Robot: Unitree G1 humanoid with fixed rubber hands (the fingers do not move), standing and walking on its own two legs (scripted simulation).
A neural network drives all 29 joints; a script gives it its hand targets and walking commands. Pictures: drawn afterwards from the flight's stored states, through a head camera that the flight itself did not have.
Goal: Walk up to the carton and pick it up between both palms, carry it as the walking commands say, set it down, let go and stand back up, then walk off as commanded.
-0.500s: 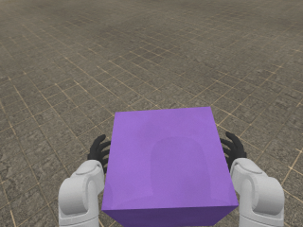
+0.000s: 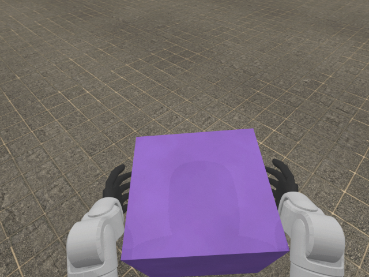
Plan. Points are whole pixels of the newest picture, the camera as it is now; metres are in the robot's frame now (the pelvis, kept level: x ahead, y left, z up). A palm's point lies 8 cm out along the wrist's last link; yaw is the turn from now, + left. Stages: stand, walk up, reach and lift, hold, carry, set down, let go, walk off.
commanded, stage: carry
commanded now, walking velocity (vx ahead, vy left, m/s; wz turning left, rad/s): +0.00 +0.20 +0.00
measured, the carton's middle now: (199, 207) +0.26 -0.01 +0.03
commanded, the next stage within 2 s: none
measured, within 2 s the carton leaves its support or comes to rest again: neither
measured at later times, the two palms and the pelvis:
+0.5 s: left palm (78, 232) +0.19 +0.21 +0.08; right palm (265, 226) +0.19 -0.11 +0.09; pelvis -0.05 +0.05 +0.00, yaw +0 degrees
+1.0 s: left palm (33, 259) +0.15 +0.27 +0.08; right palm (233, 251) +0.15 -0.05 +0.09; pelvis -0.09 +0.11 +0.00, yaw +0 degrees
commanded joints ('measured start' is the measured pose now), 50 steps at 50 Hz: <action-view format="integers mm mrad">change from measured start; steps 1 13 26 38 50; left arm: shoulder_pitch -422 -407 -447 -404 -453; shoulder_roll -782 -744 -786 -802 -814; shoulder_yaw -720 -686 -745 -696 -770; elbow -236 -170 -215 -203 -265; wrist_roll -290 -250 -290 -286 -305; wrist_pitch -14 3 5 -24 -19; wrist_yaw -100 -101 -95 -122 -105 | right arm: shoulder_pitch -308 -358 -278 -383 -309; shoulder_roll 815 796 808 841 842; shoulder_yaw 762 754 713 795 742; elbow -111 -65 -74 -127 -119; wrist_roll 303 300 285 300 308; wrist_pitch -14 -3 -5 -22 -24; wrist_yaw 128 128 135 125 140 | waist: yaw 13 3 -12 2 -9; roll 4 175 201 -167 137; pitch -310 -153 -183 -127 -184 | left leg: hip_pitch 24 176 155 -162 255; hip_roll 154 292 237 84 286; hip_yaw -130 -357 -248 -107 -250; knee -10 -251 -270 245 -198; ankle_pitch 143 130 36 -157 248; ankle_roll -57 -11 31 -120 65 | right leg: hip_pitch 328 -101 -58 235 -214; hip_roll -125 -30 40 -311 -7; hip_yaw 107 -81 -54 180 -25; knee -308 7 149 -330 374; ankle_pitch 209 49 -69 633 -113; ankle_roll -71 3 -15 -132 6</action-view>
